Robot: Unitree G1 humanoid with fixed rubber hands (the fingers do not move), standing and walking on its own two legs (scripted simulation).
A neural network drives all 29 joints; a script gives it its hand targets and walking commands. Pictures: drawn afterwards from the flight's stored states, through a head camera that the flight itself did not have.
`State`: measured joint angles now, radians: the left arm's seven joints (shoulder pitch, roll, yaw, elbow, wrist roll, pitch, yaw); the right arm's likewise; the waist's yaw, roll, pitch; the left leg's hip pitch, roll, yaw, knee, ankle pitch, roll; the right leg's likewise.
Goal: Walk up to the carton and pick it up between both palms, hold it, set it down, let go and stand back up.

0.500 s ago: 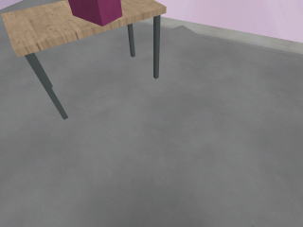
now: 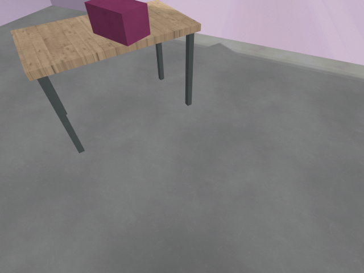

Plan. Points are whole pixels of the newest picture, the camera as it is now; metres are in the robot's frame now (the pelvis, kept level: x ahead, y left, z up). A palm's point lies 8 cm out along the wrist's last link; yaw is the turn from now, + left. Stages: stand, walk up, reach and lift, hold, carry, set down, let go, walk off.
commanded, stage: stand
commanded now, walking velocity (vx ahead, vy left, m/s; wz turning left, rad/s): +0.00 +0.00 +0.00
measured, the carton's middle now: (118, 19) +1.43 +0.36 -0.02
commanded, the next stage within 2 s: none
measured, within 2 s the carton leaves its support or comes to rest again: neither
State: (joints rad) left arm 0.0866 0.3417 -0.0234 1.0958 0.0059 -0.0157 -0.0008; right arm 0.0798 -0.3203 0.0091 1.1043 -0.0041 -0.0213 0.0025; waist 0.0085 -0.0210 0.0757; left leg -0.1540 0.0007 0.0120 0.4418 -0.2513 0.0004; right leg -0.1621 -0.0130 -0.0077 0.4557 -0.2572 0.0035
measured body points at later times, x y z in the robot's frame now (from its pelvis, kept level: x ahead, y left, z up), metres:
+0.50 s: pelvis +0.00 +0.00 +0.01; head +0.02 +0.00 +0.45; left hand +0.08 +0.29 -0.13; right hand +0.09 -0.29 -0.13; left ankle -0.01 +0.12 -0.74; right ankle -0.01 -0.12 -0.74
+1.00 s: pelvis +0.00 +0.00 +0.01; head +0.02 +0.00 +0.46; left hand +0.07 +0.29 -0.13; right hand +0.08 -0.29 -0.13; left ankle -0.01 +0.12 -0.74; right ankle -0.01 -0.12 -0.74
